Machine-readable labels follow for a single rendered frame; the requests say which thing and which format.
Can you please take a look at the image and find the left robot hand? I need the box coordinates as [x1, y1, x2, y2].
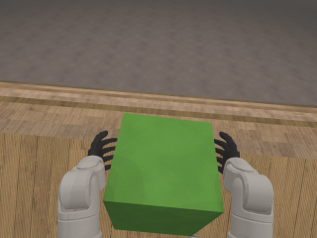
[87, 130, 118, 171]

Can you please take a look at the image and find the right robot forearm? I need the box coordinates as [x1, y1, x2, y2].
[223, 157, 274, 238]

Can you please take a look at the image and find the carton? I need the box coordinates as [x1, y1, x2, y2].
[103, 113, 224, 237]

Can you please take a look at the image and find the right robot hand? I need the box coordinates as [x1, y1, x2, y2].
[214, 131, 240, 174]

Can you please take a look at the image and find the left robot forearm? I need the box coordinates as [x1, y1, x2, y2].
[57, 155, 106, 238]

